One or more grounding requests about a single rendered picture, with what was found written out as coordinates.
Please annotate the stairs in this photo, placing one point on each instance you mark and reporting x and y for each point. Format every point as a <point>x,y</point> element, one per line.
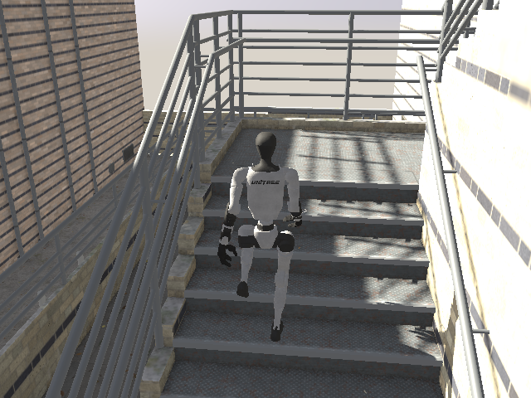
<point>202,373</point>

